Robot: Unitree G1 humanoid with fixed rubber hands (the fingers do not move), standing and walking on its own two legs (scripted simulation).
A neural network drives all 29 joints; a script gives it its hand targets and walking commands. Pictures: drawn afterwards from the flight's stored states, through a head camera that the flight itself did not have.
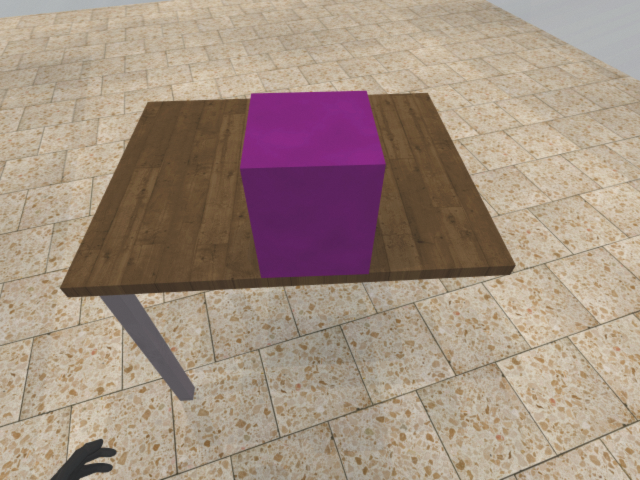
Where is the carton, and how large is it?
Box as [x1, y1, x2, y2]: [240, 91, 385, 277]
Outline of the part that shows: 366,91 251,93 240,171 261,277 368,273 385,163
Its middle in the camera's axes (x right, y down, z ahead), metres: -0.01 -0.10 +0.69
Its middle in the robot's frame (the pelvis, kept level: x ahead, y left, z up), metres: +0.59 +0.02 +0.03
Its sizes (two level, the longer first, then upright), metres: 0.210 0.200 0.250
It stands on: a table, 0.67 m high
